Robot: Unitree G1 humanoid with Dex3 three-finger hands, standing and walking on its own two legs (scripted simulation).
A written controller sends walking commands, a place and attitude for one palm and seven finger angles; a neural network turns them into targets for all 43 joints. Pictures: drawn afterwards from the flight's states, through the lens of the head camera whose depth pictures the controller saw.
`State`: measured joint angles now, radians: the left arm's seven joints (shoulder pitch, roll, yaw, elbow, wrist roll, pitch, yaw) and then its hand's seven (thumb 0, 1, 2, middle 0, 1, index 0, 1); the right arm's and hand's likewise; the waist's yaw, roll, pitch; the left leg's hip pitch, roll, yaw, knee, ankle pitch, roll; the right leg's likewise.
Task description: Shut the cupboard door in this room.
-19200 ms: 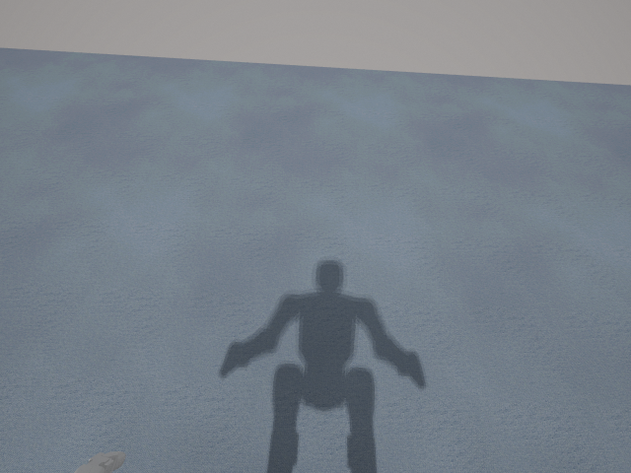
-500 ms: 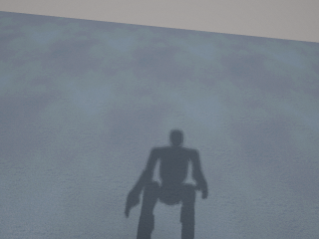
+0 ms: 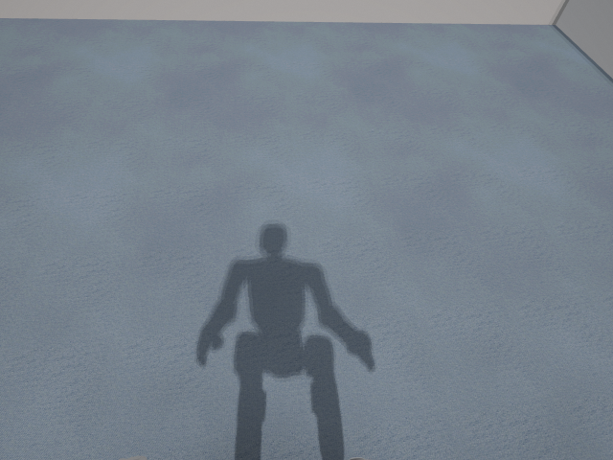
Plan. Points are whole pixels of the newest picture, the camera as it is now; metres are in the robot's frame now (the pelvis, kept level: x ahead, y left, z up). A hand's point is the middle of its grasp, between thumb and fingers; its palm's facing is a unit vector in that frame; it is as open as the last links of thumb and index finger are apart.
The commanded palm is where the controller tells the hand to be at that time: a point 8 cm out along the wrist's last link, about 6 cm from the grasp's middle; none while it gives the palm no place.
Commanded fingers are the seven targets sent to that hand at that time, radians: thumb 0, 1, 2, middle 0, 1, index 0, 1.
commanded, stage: turn or walk to find it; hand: left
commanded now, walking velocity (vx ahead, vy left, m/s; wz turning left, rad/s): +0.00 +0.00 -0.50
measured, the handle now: out of the picture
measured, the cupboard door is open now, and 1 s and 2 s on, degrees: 89 89 89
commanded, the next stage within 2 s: none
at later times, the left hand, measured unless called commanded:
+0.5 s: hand (229, 453) +0.15 +0.12 -0.14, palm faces -0.28 -0.92 -0.27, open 7.4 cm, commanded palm none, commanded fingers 0.00 0.90 0.90 -0.20 -0.30 -0.20 -0.30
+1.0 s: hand out of the picture +0.12 +0.16 -0.17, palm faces -0.40 -0.89 -0.23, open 7.4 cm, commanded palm none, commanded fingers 0.00 0.90 0.90 -0.20 -0.30 -0.20 -0.30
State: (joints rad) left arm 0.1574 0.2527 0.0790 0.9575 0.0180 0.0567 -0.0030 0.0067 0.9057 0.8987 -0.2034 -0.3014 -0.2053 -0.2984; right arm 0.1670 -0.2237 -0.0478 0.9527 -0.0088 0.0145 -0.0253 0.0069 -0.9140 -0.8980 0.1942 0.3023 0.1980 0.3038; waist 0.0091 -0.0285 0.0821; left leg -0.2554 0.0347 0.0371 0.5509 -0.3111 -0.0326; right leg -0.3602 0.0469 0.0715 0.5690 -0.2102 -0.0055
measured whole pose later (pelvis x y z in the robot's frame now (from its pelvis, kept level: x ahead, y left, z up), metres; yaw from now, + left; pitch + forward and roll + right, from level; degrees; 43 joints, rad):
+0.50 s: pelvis -0.02 -0.04 +0.00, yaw -16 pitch -1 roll +1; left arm 0.10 0.19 0.05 0.91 0.01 0.02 -0.01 0.01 0.91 0.90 -0.20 -0.30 -0.20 -0.30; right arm 0.22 -0.24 -0.07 0.98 -0.02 0.06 -0.02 0.01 -0.91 -0.90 0.20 0.30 0.20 0.30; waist -0.03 0.06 0.13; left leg -0.40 0.12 0.08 1.02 -0.52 -0.06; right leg -0.29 0.00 -0.08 0.62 -0.32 -0.06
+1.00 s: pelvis -0.02 -0.01 +0.00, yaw -29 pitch +1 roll +0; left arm 0.22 0.26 0.08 0.97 0.01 0.06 0.00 0.01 0.91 0.90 -0.20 -0.30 -0.21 -0.30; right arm 0.10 -0.21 -0.03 0.89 -0.01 0.01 -0.02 0.01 -0.91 -0.90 0.20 0.30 0.20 0.30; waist 0.04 -0.04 0.07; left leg -0.26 0.01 0.03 0.54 -0.28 -0.01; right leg -0.37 0.09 0.12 0.62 -0.30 -0.02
